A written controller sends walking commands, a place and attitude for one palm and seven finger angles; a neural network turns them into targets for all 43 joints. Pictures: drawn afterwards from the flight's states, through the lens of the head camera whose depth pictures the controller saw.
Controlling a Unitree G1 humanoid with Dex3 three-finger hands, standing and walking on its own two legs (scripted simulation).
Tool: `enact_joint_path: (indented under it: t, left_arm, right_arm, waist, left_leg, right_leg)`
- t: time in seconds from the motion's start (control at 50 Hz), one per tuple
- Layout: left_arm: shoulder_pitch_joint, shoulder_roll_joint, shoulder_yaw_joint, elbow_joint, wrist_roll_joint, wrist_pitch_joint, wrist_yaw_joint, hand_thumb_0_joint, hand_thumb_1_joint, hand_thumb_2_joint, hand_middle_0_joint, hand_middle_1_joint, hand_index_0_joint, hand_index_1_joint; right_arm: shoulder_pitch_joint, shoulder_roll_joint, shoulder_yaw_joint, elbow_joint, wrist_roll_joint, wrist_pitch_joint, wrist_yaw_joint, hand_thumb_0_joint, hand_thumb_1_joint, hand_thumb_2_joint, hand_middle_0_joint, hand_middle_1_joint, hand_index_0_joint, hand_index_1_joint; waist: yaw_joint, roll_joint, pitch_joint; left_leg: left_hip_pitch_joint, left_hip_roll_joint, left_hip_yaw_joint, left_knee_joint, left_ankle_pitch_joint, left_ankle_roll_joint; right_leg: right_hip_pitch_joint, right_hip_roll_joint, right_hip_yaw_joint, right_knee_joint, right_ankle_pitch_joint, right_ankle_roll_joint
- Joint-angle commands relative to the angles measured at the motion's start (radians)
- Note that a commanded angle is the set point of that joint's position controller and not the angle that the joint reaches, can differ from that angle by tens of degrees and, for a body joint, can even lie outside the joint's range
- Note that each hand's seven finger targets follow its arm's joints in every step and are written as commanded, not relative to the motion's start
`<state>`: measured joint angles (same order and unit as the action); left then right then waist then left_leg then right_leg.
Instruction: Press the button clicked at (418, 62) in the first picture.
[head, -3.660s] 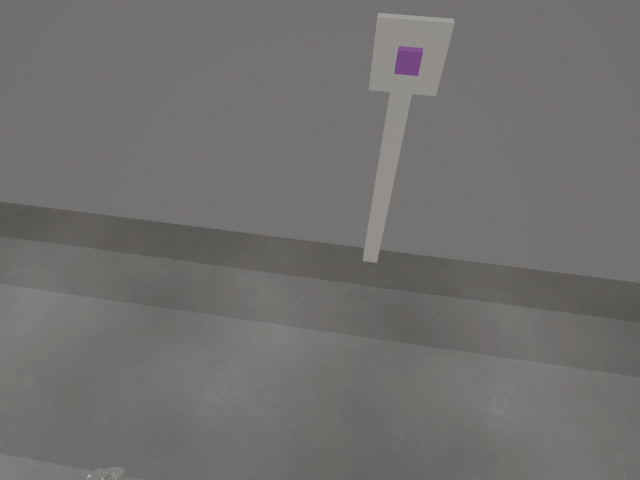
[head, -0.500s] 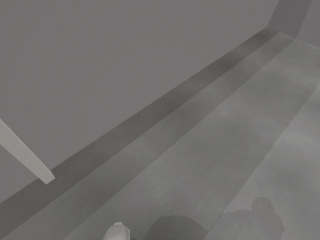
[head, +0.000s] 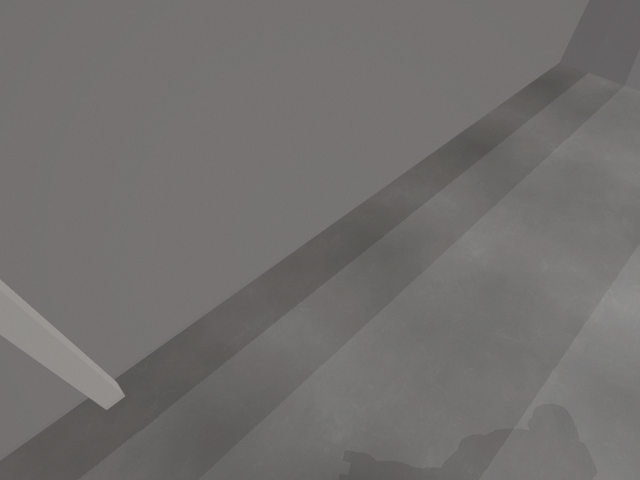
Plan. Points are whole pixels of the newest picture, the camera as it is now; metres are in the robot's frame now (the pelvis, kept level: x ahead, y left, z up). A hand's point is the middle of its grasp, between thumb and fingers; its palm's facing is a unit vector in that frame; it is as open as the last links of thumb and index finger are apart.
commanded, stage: turn to face it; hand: left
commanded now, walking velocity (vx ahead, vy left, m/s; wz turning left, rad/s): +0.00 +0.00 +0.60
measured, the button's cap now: out of the picture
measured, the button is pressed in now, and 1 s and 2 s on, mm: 0 0 0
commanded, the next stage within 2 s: take the last steps up to it in 1.02 s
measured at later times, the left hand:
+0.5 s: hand out of the picture +0.02 +0.26 -0.17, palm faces +0.32 -0.91 -0.25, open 7.4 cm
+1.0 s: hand out of the picture -0.04 +0.20 -0.16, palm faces +0.56 -0.79 -0.25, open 7.4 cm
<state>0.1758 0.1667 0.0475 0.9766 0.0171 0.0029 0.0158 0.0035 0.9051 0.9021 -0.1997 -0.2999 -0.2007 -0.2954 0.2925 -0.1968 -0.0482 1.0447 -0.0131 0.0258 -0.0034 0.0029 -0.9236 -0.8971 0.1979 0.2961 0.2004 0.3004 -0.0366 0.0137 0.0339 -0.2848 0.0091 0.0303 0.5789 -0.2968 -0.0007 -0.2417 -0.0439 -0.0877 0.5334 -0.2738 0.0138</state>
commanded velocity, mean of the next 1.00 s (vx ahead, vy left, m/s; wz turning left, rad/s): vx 0.00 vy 0.00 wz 0.52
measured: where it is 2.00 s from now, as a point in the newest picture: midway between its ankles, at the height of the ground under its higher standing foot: outside the picture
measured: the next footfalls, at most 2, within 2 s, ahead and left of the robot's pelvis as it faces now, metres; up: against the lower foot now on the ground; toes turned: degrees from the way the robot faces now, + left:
left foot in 0.32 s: +0.05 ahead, +0.14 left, +0.00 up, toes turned +21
right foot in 0.72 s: +0.12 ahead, -0.10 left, +0.00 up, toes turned +22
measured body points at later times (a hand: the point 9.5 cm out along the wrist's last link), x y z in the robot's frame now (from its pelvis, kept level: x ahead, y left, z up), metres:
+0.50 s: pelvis +0.01 +0.03 +0.00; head +0.04 +0.06 +0.44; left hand +0.00 +0.31 -0.15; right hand +0.19 -0.19 -0.12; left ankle +0.01 +0.13 -0.73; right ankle +0.02 -0.12 -0.66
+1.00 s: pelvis +0.02 +0.00 +0.00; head +0.05 +0.01 +0.45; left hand -0.07 +0.24 -0.14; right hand +0.23 -0.18 -0.14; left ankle -0.06 +0.10 -0.69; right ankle +0.08 -0.11 -0.73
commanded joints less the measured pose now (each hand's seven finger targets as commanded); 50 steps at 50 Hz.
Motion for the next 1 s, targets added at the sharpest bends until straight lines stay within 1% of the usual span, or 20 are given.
enact_joint_path:
  t: [0.0,0.06,0.18,0.22,0.26,0.28,0.3,0.32,0.36,0.4,0.44,0.6,0.66,0.68,0.7,0.72,0.78,0.82,0.9,0.98]
  left_arm:
    - [0.14,0.217,0.054,-0.04,0.006,-0.017,0.026,0.0,0.9,0.9,-0.2,-0.3,-0.2,-0.3]
    - [0.042,0.176,0.037,-0.074,0.012,-0.013,0.028,0.0,0.9,0.9,-0.2,-0.3,-0.2,-0.3]
    - [0.06,0.224,0.05,-0.081,0.015,-0.001,0.023,0.0,0.9,0.9,-0.2,-0.3,-0.2,-0.3]
    - [0.049,0.235,0.057,-0.087,0.016,0.004,0.02,0.0,0.9,0.9,-0.2,-0.3,-0.2,-0.3]
    - [0.057,0.24,0.06,-0.099,0.004,0.011,0.013,0.0,0.9,0.9,-0.2,-0.3,-0.2,-0.3]
    - [0.066,0.212,0.058,-0.12,-0.003,0.014,0.006,0.0,0.9,0.9,-0.2,-0.3,-0.2,-0.3]
    - [0.024,0.143,0.04,-0.175,-0.01,0.014,-0.001,0.0,0.9,0.9,-0.2,-0.3,-0.2,-0.3]
    - [-0.045,0.16,0.035,-0.198,0.003,0.029,0.012,0.0,0.9,0.9,-0.2,-0.3,-0.2,-0.3]
    - [-0.078,0.151,0.044,-0.185,-0.002,0.021,0.007,0.0,0.9,0.9,-0.2,-0.3,-0.2,-0.3]
    - [-0.021,0.152,0.051,-0.154,0.002,0.022,-0.005,0.0,0.9,0.9,-0.2,-0.3,-0.2,-0.3]
    - [0.012,0.149,0.051,-0.145,0.0,0.026,-0.008,0.0,0.9,0.9,-0.2,-0.3,-0.2,-0.3]
    - [0.011,0.136,0.041,-0.185,-0.005,0.024,-0.002,0.0,0.9,0.9,-0.2,-0.3,-0.2,-0.3]
    - [0.105,0.155,0.046,-0.17,-0.008,0.011,0.004,0.0,0.9,0.9,-0.2,-0.3,-0.2,-0.3]
    - [0.143,0.198,0.054,-0.167,0.0,0.002,0.009,0.0,0.9,0.9,-0.2,-0.3,-0.2,-0.3]
    - [0.145,0.295,0.071,-0.176,0.018,-0.007,0.017,0.0,0.9,0.9,-0.2,-0.3,-0.2,-0.3]
    - [0.103,0.321,0.063,-0.197,0.01,0.003,0.018,0.0,0.9,0.9,-0.2,-0.3,-0.2,-0.3]
    - [-0.024,0.217,0.04,-0.209,0.007,-0.006,0.017,0.0,0.9,0.9,-0.2,-0.3,-0.2,-0.3]
    - [-0.028,0.201,0.035,-0.202,0.011,-0.01,0.02,0.0,0.9,0.9,-0.2,-0.3,-0.2,-0.3]
    - [0.09,0.236,0.04,-0.144,0.015,-0.008,0.019,0.0,0.9,0.9,-0.2,-0.3,-0.2,-0.3]
    - [0.122,0.269,0.054,-0.105,0.018,-0.003,0.017,0.0,0.9,0.9,-0.2,-0.3,-0.2,-0.3]
  right_arm:
    - [-0.107,-0.094,-0.043,-0.135,-0.004,0.004,-0.002,0.0,-0.9,-0.9,0.2,0.3,0.2,0.3]
    - [-0.069,-0.065,-0.04,-0.116,-0.005,0.014,0.014,0.0,-0.9,-0.9,0.2,0.3,0.2,0.3]
    - [-0.139,-0.059,-0.032,-0.165,-0.003,0.015,0.031,0.0,-0.9,-0.9,0.2,0.3,0.2,0.3]
    - [-0.123,-0.069,-0.035,-0.179,-0.003,0.009,0.033,0.0,-0.9,-0.9,0.2,0.3,0.2,0.3]
    - [-0.064,-0.118,-0.048,-0.175,-0.009,0.002,0.031,0.0,-0.9,-0.9,0.2,0.3,0.2,0.3]
    - [0.011,-0.209,-0.07,-0.169,-0.014,-0.008,0.028,0.0,-0.9,-0.9,0.2,0.3,0.2,0.3]
    - [0.083,-0.32,-0.096,-0.165,-0.012,-0.014,0.021,0.0,-0.9,-0.9,0.2,0.3,0.2,0.3]
    - [0.13,-0.328,-0.094,-0.136,-0.003,-0.013,0.013,0.0,-0.9,-0.9,0.2,0.3,0.2,0.3]
    - [0.014,-0.275,-0.082,-0.17,-0.011,-0.018,-0.004,0.0,-0.9,-0.9,0.2,0.3,0.2,0.3]
    - [-0.1,-0.224,-0.061,-0.201,-0.014,-0.025,-0.005,0.0,-0.9,-0.9,0.2,0.3,0.2,0.3]
    - [-0.124,-0.226,-0.06,-0.214,-0.012,-0.027,-0.003,0.0,-0.9,-0.9,0.2,0.3,0.2,0.3]
    - [-0.141,-0.245,-0.08,-0.225,-0.016,-0.005,0.006,0.0,-0.9,-0.9,0.2,0.3,0.2,0.3]
    - [-0.172,-0.232,-0.082,-0.238,-0.009,0.002,0.01,0.0,-0.9,-0.9,0.2,0.3,0.2,0.3]
    - [-0.17,-0.195,-0.078,-0.248,-0.001,0.003,0.015,0.0,-0.9,-0.9,0.2,0.3,0.2,0.3]
    - [-0.146,-0.111,-0.064,-0.273,0.003,0.003,0.019,0.0,-0.9,-0.9,0.2,0.3,0.2,0.3]
    - [-0.16,-0.147,-0.07,-0.279,-0.008,0.009,0.018,0.0,-0.9,-0.9,0.2,0.3,0.2,0.3]
    - [-0.14,-0.149,-0.073,-0.218,-0.014,0.029,0.032,0.0,-0.9,-0.9,0.2,0.3,0.2,0.3]
    - [-0.11,-0.126,-0.063,-0.199,-0.008,0.029,0.037,0.0,-0.9,-0.9,0.2,0.3,0.2,0.3]
    - [-0.193,-0.105,-0.043,-0.207,-0.004,0.028,0.033,0.0,-0.9,-0.9,0.2,0.3,0.2,0.3]
    - [-0.184,-0.086,-0.027,-0.197,0.005,0.01,0.025,0.0,-0.9,-0.9,0.2,0.3,0.2,0.3]
  waist:
    - [0.093,-0.261,-0.046]
    - [0.034,-0.155,-0.003]
    - [0.059,-0.223,0.002]
    - [0.047,-0.225,-0.025]
    - [0.01,-0.133,-0.072]
    - [-0.032,0.07,-0.145]
    - [-0.069,0.346,-0.16]
    - [-0.086,0.235,-0.181]
    - [-0.058,0.184,-0.107]
    - [0.004,0.123,-0.074]
    - [0.016,0.125,-0.095]
    - [0.012,0.144,-0.088]
    - [0.062,0.111,-0.101]
    - [0.083,-0.008,-0.11]
    - [0.08,-0.316,-0.089]
    - [0.078,-0.262,-0.072]
    - [0.014,-0.188,0.022]
    - [0.007,-0.183,0.001]
    - [0.071,-0.2,-0.021]
    - [0.082,-0.238,-0.073]
  left_leg:
    - [-0.289,0.031,-0.029,0.482,-0.277,-0.039]
    - [-0.297,0.058,0.008,0.536,-0.185,-0.058]
    - [-0.173,0.053,0.1,0.267,-0.122,-0.054]
    - [-0.122,0.046,0.12,0.147,-0.083,-0.044]
    - [0.054,0.032,0.133,-0.034,0.082,-0.03]
    - [0.241,0.162,-0.063,-0.116,0.314,0.042]
    - [0.32,0.428,-0.411,-0.196,0.685,0.197]
    - [0.27,0.453,-0.426,-0.208,0.577,0.227]
    - [0.176,0.372,-0.374,-0.222,0.372,0.208]
    - [0.104,0.274,-0.25,-0.223,0.378,0.157]
    - [0.094,0.244,-0.207,-0.228,0.383,0.154]
    - [0.038,0.211,-0.303,-0.21,0.286,0.161]
    - [-0.078,0.16,-0.306,-0.12,0.258,0.115]
    - [-0.171,0.087,-0.248,0.0,0.129,0.058]
    - [-0.36,-0.07,-0.063,0.246,-0.173,-0.031]
    - [-0.327,-0.045,-0.08,0.452,-0.285,-0.034]
    - [-0.308,0.012,-0.082,0.676,-0.109,-0.043]
    - [-0.282,0.023,-0.041,0.623,-0.083,-0.059]
    - [-0.22,0.021,0.012,0.391,-0.15,-0.069]
    - [-0.106,-0.001,0.066,0.126,-0.15,-0.05]
  right_leg:
    - [0.15,-0.417,0.263,-0.221,0.462,-0.185]
    - [0.127,-0.322,0.057,-0.161,0.502,-0.141]
    - [0.079,-0.321,-0.039,-0.117,0.449,-0.11]
    - [0.102,-0.321,-0.067,-0.056,0.434,-0.091]
    - [0.037,-0.291,-0.116,0.1,0.391,-0.037]
    - [-0.124,-0.223,-0.142,0.308,0.213,0.023]
    - [-0.353,-0.084,-0.121,0.567,-0.41,0.09]
    - [-0.354,-0.086,0.022,0.663,-0.432,0.071]
    - [-0.41,-0.099,0.072,0.702,-0.294,0.071]
    - [-0.344,-0.09,0.07,0.653,-0.174,0.074]
    - [-0.286,-0.076,0.064,0.576,-0.152,0.078]
    - [-0.137,-0.004,0.048,0.252,-0.152,0.067]
    - [0.072,0.012,0.032,-0.017,0.007,0.056]
    - [0.171,-0.079,0.115,-0.173,0.013,0.029]
    - [0.23,-0.364,0.425,-0.284,0.019,-0.077]
    - [0.09,-0.474,0.431,-0.294,0.066,-0.157]
    - [-0.031,-0.301,0.212,-0.252,0.088,-0.113]
    - [0.013,-0.275,0.112,-0.221,0.191,-0.107]
    - [0.106,-0.298,0.084,-0.183,0.352,-0.133]
    - [0.168,-0.303,0.056,-0.096,0.513,-0.127]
